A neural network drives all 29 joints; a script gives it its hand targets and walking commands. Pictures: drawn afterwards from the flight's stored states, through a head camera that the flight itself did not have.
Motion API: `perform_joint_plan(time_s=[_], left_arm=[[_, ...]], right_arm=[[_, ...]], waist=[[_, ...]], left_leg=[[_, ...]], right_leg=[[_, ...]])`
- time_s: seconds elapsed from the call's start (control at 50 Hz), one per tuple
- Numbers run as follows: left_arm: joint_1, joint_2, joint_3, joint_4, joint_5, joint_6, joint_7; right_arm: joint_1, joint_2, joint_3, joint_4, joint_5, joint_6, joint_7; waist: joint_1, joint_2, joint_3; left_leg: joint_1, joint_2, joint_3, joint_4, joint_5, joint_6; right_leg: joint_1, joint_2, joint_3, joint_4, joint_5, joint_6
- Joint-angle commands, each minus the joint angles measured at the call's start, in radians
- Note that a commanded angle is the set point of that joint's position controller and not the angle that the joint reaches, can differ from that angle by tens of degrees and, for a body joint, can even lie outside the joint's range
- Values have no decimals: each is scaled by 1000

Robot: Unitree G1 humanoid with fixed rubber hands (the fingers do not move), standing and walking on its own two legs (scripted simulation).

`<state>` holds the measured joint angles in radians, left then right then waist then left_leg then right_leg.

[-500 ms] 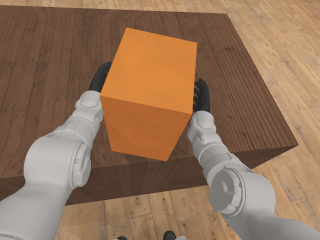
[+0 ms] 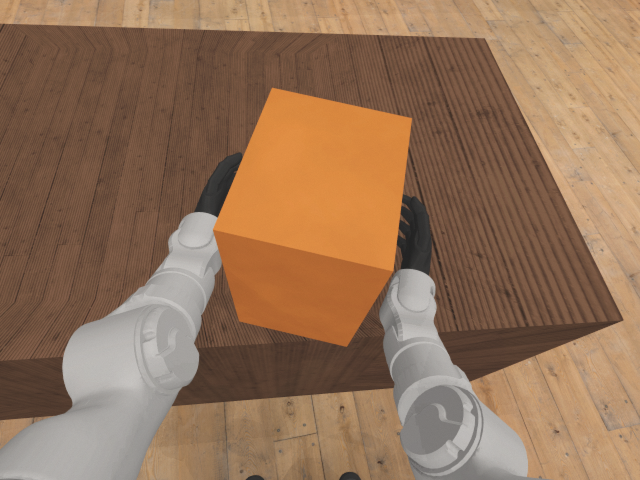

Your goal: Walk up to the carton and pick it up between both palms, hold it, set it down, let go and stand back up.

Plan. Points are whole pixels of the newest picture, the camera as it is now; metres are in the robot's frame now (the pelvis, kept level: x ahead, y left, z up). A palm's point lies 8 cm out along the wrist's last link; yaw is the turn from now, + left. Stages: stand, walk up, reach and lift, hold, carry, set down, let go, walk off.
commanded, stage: reach and lift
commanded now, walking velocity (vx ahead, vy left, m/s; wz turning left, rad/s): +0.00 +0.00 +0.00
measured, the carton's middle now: (314, 233) +0.44 -0.01 -0.01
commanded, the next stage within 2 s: none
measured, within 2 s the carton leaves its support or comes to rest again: leaves its support in 1.82 s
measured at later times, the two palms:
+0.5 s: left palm (214, 211) +0.46 +0.12 +0.01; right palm (411, 261) +0.38 -0.14 +0.01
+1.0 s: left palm (214, 211) +0.46 +0.12 +0.01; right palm (411, 261) +0.38 -0.14 +0.01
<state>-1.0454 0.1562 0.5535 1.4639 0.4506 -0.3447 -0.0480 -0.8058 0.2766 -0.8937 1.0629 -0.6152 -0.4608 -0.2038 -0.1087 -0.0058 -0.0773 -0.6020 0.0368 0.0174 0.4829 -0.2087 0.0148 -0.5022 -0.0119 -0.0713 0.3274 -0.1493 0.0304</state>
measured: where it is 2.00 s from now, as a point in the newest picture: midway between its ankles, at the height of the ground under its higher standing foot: outside the picture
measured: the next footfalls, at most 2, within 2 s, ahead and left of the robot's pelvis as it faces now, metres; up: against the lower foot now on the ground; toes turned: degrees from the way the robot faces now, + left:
none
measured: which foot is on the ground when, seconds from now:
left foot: down 0.00-1.00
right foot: down 0.00-1.00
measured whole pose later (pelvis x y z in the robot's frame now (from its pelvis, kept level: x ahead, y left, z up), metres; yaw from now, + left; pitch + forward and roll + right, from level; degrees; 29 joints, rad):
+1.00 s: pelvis +0.00 +0.00 +0.00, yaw +1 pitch +20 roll -2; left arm -1.04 0.12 0.57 1.38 0.49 -0.30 -0.06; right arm -0.80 0.29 -0.87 1.03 -0.57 -0.45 -0.24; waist -0.10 -0.04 -0.08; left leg -0.61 0.03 0.03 0.42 -0.16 0.02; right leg -0.50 -0.02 -0.09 0.27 -0.11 0.03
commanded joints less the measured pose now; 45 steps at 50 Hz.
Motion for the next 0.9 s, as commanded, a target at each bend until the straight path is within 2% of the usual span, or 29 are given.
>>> perform_joint_plan(time_s=[0.0,0.02,0.08,0.1,0.18,0.28,0.34,0.38,0.46,0.48,0.54,0.58,0.68,0.7,0.72,0.78,0.8,0.88], left_arm=[[-502,-547,-110,43,73,-25,-125],[-506,-544,-108,38,70,-27,-129],[-503,-551,-115,26,77,-21,-134],[-497,-545,-104,32,83,-19,-136],[-481,-552,-93,25,95,-8,-138],[-477,-566,-101,8,104,3,-127],[-481,-583,-114,-5,104,13,-122],[-488,-580,-105,0,109,17,-121],[-488,-576,-101,-31,115,23,-121],[-492,-582,-107,-41,114,24,-120],[-475,-580,-102,-32,112,25,-116],[-477,-589,-107,-36,114,22,-113],[-474,-570,-96,-26,113,22,-124],[-474,-572,-101,-24,113,23,-124],[-476,-577,-112,-29,106,23,-124],[-474,-573,-100,-28,116,31,-123],[-473,-565,-88,-28,119,30,-123],[-468,-574,-110,-22,109,26,-121]], right_arm=[[-489,505,278,127,-107,-25,147],[-492,505,285,120,-103,-24,145],[-485,502,280,111,-104,-27,136],[-487,509,291,111,-98,-29,134],[-484,512,278,100,-110,-22,129],[-492,493,275,108,-101,-34,132],[-502,480,258,107,-104,-32,134],[-502,481,263,111,-99,-25,134],[-494,495,270,92,-91,-8,132],[-490,496,260,97,-96,-8,131],[-507,490,273,84,-87,-18,133],[-519,485,273,81,-86,-23,132],[-503,500,290,75,-82,-7,124],[-503,499,296,78,-77,-6,124],[-498,494,293,86,-75,-8,121],[-499,498,287,88,-75,-6,121],[-499,498,294,88,-73,-5,124],[-500,483,293,88,-73,-11,121]], waist=[[-44,116,-629],[-42,105,-628],[-49,119,-640],[-36,125,-639],[-35,99,-633],[-19,133,-649],[-28,129,-644],[-14,134,-630],[-11,132,-639],[-23,136,-638],[0,131,-648],[0,133,-653],[-5,103,-630],[0,115,-626],[-9,124,-631],[-9,120,-615],[4,114,-613],[-7,122,-635]], left_leg=[[335,-24,67,19,493,-98],[319,-26,68,10,463,-91],[317,-27,66,-4,452,-92],[323,-30,70,3,468,-90],[297,-29,69,-19,438,-79],[374,-17,67,-1,537,-100],[414,-9,62,-5,540,-104],[407,-14,67,-12,515,-101],[380,-19,70,-29,478,-92],[391,-17,69,-28,492,-97],[400,-12,66,-17,547,-97],[401,-14,67,-16,527,-97],[336,-21,68,-48,438,-70],[336,-20,68,-49,444,-73],[348,-17,66,-44,457,-78],[367,-15,68,-39,475,-79],[360,-15,67,-41,469,-75],[367,-13,64,-34,470,-79]], right_leg=[[310,26,-36,66,511,-6],[324,24,-34,68,519,-5],[331,21,-43,69,524,-1],[330,22,-42,67,531,-3],[357,20,-41,63,533,-2],[289,36,-57,39,475,-19],[246,46,-66,15,412,-24],[248,44,-66,10,387,-27],[287,37,-61,14,410,-21],[285,38,-62,13,411,-21],[268,42,-66,17,423,-24],[266,42,-67,12,412,-29],[323,26,-55,21,448,-18],[327,25,-54,23,453,-20],[314,28,-56,23,447,-22],[292,34,-62,13,425,-26],[292,33,-61,12,419,-25],[277,34,-64,13,415,-31]])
